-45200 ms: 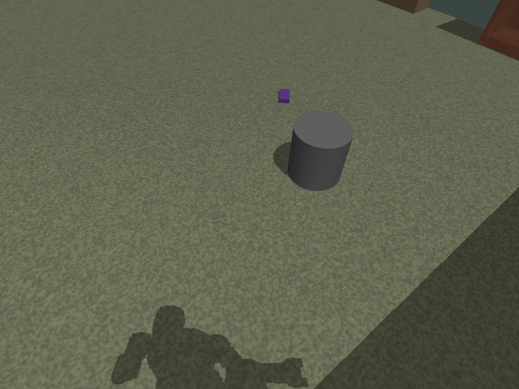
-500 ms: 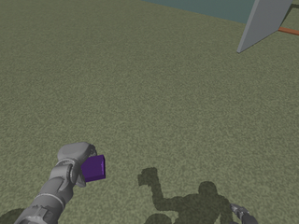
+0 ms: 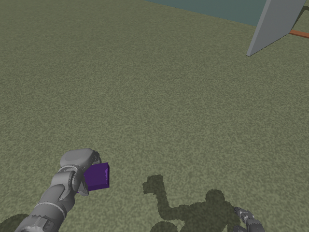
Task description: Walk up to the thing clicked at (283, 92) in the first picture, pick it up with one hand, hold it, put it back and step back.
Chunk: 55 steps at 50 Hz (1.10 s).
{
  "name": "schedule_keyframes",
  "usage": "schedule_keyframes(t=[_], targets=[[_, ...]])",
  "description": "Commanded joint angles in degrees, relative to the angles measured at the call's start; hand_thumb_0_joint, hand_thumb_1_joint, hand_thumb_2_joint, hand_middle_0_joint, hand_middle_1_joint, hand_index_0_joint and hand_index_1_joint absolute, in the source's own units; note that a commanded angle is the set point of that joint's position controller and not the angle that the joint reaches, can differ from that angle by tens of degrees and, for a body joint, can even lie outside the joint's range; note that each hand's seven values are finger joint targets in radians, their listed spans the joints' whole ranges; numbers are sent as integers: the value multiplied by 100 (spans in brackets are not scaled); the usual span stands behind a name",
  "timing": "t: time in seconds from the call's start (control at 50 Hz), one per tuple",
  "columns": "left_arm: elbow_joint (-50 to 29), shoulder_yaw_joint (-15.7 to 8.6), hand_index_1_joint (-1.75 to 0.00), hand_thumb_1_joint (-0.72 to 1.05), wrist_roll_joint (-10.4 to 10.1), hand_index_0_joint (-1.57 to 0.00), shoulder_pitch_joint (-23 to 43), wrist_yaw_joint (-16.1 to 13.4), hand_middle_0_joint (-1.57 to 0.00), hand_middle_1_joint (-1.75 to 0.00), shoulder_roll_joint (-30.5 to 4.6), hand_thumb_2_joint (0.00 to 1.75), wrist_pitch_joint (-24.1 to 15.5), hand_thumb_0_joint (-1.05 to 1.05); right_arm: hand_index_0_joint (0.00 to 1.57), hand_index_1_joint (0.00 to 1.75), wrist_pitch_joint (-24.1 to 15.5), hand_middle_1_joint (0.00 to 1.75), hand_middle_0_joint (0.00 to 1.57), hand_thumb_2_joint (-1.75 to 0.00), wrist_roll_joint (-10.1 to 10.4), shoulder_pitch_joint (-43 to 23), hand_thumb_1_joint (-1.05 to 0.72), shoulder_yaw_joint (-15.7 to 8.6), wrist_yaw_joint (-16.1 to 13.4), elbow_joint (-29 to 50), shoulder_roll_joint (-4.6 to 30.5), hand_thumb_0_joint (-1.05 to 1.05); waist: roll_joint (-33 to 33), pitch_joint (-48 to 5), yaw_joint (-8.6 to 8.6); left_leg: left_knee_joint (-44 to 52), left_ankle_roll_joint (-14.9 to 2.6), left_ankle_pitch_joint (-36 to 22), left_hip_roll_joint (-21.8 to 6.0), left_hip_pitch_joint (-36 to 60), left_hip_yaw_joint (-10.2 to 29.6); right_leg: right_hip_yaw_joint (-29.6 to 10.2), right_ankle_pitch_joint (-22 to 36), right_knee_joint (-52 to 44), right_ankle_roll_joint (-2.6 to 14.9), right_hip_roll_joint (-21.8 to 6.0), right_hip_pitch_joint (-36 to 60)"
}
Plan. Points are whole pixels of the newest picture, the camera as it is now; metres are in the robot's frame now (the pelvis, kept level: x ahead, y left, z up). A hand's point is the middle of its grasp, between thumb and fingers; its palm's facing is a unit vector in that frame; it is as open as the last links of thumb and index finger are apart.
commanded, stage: hold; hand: left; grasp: from above
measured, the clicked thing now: (87, 178) +0.29 +0.22 -0.09
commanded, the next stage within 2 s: crouch in 0.20 s
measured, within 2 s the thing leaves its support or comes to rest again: neither
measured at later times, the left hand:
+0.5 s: hand (85, 175) +0.29 +0.22 -0.06, palm faces -0.46 -0.09 -0.88, open 9.7 cm
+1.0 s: hand (98, 186) +0.34 +0.24 -0.27, palm faces -0.42 +0.00 -0.91, open 9.7 cm
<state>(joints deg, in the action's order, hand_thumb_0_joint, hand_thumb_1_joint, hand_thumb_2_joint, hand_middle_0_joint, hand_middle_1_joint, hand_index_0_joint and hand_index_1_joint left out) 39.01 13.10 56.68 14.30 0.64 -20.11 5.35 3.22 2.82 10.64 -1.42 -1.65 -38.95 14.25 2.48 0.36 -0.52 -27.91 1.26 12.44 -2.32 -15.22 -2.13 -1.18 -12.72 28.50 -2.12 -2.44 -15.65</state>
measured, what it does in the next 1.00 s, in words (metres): lowers itself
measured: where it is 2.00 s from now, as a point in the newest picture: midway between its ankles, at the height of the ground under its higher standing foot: outside the picture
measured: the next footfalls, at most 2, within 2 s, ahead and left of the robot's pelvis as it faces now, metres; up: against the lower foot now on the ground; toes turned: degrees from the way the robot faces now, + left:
none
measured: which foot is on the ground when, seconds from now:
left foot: down 0.00-1.00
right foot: down 0.00-1.00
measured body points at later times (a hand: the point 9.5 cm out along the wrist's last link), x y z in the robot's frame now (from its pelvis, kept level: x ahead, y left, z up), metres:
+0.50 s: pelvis +0.01 +0.00 +0.00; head +0.02 -0.01 +0.45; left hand +0.31 +0.22 -0.01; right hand +0.15 -0.25 -0.12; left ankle +0.03 +0.13 -0.74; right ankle +0.03 -0.14 -0.74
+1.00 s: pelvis -0.03 +0.01 -0.14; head +0.11 +0.03 +0.29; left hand +0.36 +0.24 -0.22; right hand +0.03 -0.29 -0.25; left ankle +0.02 +0.14 -0.74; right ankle +0.03 -0.14 -0.74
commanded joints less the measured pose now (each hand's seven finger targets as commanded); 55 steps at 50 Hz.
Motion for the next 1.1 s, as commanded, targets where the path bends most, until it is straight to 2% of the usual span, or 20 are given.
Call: schedule_keyframes(t=[0.0, 0.08, 0.14, 0.2, 0.26, 0.28, 0.3, 0.32, 0.34, 0.46, 0.54, 0.62, 0.7, 0.76, 0.84, 0.88, 0.92, 0.96, 1.02, 1.08], targets=[[-1407, -684, -37, 85, 114, -123, 2457, -451, -124, -35, -1356, 54, -23, 0, 20, 30, -277, 30, 20, -90, -11, -496, -90, -258, -34, 711, 698, 0, -7, -1631, 7, 308, -143, -672, 313, 722, -125, 173, 511, -471, 178, 288, 318], [-1082, -541, -36, 86, 41, -124, 2176, -495, -125, -34, -1120, 54, 85, 0, 20, 30, -271, 30, 20, -90, -15, -488, -90, -274, -21, 657, 714, 0, -158, -1457, 57, 334, -115, -696, 269, 685, -85, 237, 525, -465, 190, 322, 267], [-1223, -563, -36, 83, 23, -122, 2220, -442, -124, -34, -1211, 55, 103, 0, 20, 30, -268, 30, 20, -90, 1, -528, -90, -290, -14, 694, 733, 0, -32, -1468, -4, 396, -96, -597, 252, 724, -68, 249, 428, -499, 213, 320, 259], [-1114, -431, -35, 85, -11, -122, 2126, -349, -123, -34, -1028, 52, 131, 0, 20, 30, -268, 30, 20, -90, -8, -485, -90, -279, -12, 667, 712, 0, -173, -1435, 77, 369, -123, -699, 256, 689, -58, 242, 556, -484, 189, 324, 291], [-1213, -484, -36, 87, -65, -124, 2031, -282, -125, -35, -1090, 53, 99, 0, 20, 30, -266, 30, 20, -90, 6, -497, -90, -281, -15, 708, 701, 0, -146, -1463, -12, 388, -124, -728, 263, 654, -67, 239, 563, -485, 197, 321, 364], [-1148, -455, -41, 87, -55, -122, 2105, -272, -121, -42, -1075, 61, 92, 0, 20, 30, -259, 30, 20, -91, 6, -470, -89, -280, -15, 705, 718, 0, -132, -1415, 41, 395, -116, -710, 255, 660, -66, 234, 550, -486, 199, 330, 308], [-1155, -543, -38, 79, -27, -114, 2082, -283, -113, -39, -1179, 58, 77, 0, 20, 30, -256, 30, 20, -89, 1, -469, -87, -287, -21, 706, 724, 0, -100, -1362, 4, 406, -116, -687, 247, 636, -59, 244, 523, -506, 203, 329, 309], [-1133, -639, -37, 79, 18, -119, 2078, -305, -119, -37, -1272, 51, 55, 0, 20, 30, -249, 30, 20, -90, 5, -451, -89, -285, -22, 712, 727, 0, -72, -1409, -7, 393, -120, -730, 260, 636, -84, 228, 569, -483, 208, 325, 351], [-983, -581, -35, 81, 54, -121, 1967, -335, -122, -34, -1195, 51, 42, 0, 20, 30, -239, 30, 20, -90, 4, -485, -89, -279, -20, 709, 711, 0, -224, -1349, 4, 381, -130, -747, 272, 610, -76, 234, 567, -486, 203, 323, 339], [-502, -643, -36, 80, 259, -120, 1800, -820, -121, -35, -1028, 53, -154, 0, 20, 30, -210, 30, 20, -90, -50, -251, -89, -342, 30, 575, 730, 0, -410, -1209, 133, 205, -137, -742, 308, 413, -111, 223, 609, -400, 183, 301, 108], [-32, -610, -36, 80, 402, -119, 2209, -1301, -120, -35, -1003, 53, -239, 0, 20, 30, -192, 30, 20, -90, -100, -130, -89, -394, 73, 439, 743, 0, -340, -1274, 251, -51, -115, -625, 310, 190, -104, 214, 528, -210, 184, 275, -254], [594, -563, -38, 82, 529, -120, 2622, -1678, -121, -38, -878, 55, -276, 0, 20, 30, -226, 30, 20, -90, -175, 148, -89, -465, 114, 153, 798, 0, -206, -1521, 439, -552, -99, -508, 258, -226, -81, 204, 495, 213, 203, 277, -830], [1433, -597, -40, 83, 716, -121, 2740, -2053, -121, -40, -771, 56, -458, 0, 20, 30, -339, 30, 20, -90, -285, 338, -89, -538, 140, -16, 854, 0, -201, -1909, 542, -1744, -72, -286, 243, -1422, -27, 182, 347, 1358, 229, 260, -1929], [1563, -812, -41, 81, 877, -119, 3046, -2409, -119, -41, -954, 55, -594, 0, 20, 30, -400, 30, 20, -90, -367, 473, -89, -580, 179, 32, 895, 0, 138, -2515, 508, -2622, -19, -33, 209, -2158, 30, 221, 84, 2275, 290, 267, -2846], [1959, -988, -41, 77, 1057, -115, 3450, -2762, -114, -42, -1237, 54, -604, 0, 20, 30, -422, 30, 20, -90, -398, 592, -89, -598, 117, 101, 976, 0, 253, -2933, 632, -3467, -49, 412, 223, -3295, 88, 291, -292, 3171, 318, 289, -3865], [2000, -1072, -39, 77, 998, -115, 3667, -2850, -114, -40, -1335, 52, -555, 0, 20, 30, -468, 30, 20, -90, -437, 670, -89, -610, 86, 26, 991, 0, 389, -3459, 637, -3933, -67, 282, 173, -3544, 138, 345, -268, 3654, 339, 328, -4390], [2397, -1115, -40, 81, 912, -118, 3523, -2894, -118, -41, -1299, 55, -460, 0, 20, 30, -506, 30, 20, -90, -476, 720, -89, -607, 70, -9, 1005, 0, 294, -3624, 700, -4292, -104, 373, 157, -4053, 202, 391, -392, 4075, 349, 339, -4757], [2234, -1349, -42, 83, 845, -120, 3715, -2937, -120, -42, -1588, 59, -386, 0, 20, 30, -534, 30, 20, -90, -535, 738, -89, -620, 68, -55, 1024, 0, 491, -4107, 582, -4589, -112, 319, 156, -4272, 262, 410, -345, 4465, 362, 332, -4965], [2110, -1322, -46, 83, 809, -120, 4149, -2854, -121, -44, -1677, 64, -342, 0, 20, 30, -574, 30, 20, -90, -582, 732, -89, -625, 57, -113, 1000, 0, 599, -4537, 722, -5043, -123, 502, 148, -4721, 271, 416, -460, 4926, 375, 303, -5297], [2409, -1409, -47, 80, 777, -118, 4176, -2738, -118, -46, -1763, 65, -352, 0, 20, 30, -613, 30, 20, -90, -635, 744, -89, -598, 62, -171, 1025, 0, 562, -4364, 800, -5310, -104, 1018, 140, -5213, 413, 487, -912, 5327, 387, 266, -5953]])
